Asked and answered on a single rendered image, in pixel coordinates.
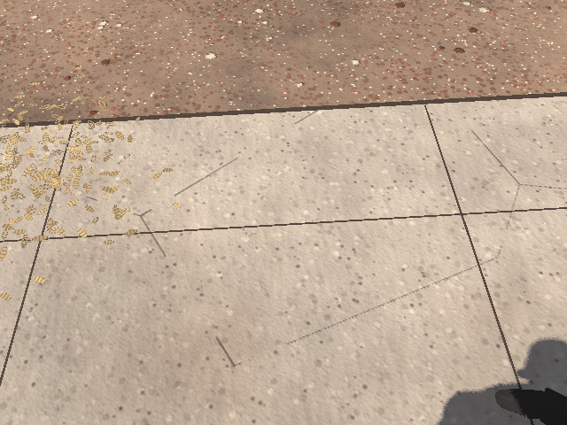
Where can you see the right robot hand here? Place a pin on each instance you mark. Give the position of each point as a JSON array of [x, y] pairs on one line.
[[549, 406]]

